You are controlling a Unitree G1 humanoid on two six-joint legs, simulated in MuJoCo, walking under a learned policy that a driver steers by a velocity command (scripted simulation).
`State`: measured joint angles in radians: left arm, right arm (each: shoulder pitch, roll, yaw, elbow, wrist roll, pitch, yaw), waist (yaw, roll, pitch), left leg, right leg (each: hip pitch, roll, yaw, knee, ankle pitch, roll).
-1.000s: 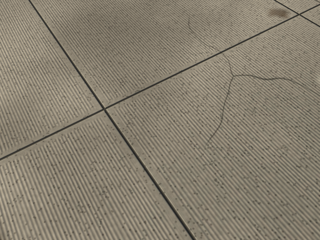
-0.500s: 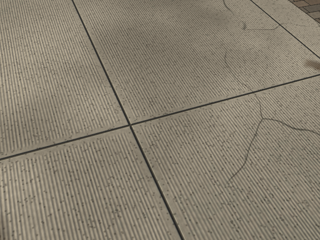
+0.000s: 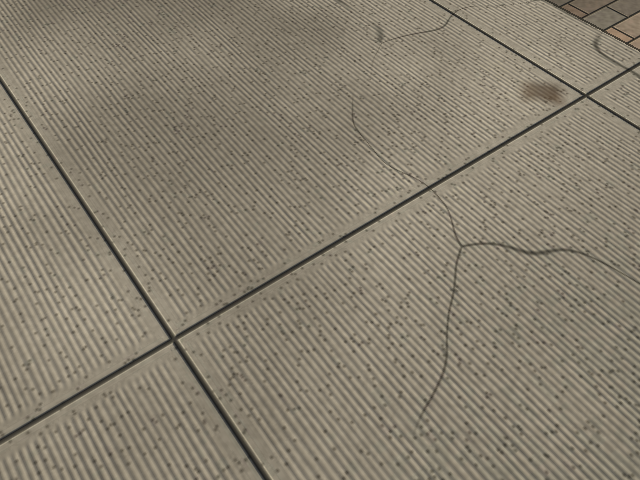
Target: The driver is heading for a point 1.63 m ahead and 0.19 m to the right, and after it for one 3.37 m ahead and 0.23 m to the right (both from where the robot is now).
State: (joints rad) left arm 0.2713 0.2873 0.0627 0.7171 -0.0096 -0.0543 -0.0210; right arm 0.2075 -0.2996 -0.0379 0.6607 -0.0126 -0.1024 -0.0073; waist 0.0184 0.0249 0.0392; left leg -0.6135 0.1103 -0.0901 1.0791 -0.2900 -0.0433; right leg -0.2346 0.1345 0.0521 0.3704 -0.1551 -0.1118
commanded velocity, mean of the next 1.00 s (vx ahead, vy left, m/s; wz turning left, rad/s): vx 0.50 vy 0.00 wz -0.38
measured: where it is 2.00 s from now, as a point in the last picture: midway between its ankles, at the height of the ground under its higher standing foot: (419, 242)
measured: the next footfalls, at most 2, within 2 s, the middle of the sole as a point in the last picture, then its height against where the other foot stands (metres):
left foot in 0.24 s outside the picture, level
right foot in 0.74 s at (439, 461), level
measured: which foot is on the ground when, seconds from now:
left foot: up 0.00-0.22, down 0.24-0.76, up 0.78-1.00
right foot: down 0.00-0.24, up 0.26-0.72, down 0.74-1.00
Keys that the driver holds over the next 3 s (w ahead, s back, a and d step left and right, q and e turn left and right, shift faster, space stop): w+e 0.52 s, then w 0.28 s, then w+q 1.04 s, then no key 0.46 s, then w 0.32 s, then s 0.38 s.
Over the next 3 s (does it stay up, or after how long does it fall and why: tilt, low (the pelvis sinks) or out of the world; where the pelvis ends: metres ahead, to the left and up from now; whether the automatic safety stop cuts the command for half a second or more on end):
stays up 1.28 -0.17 -0.01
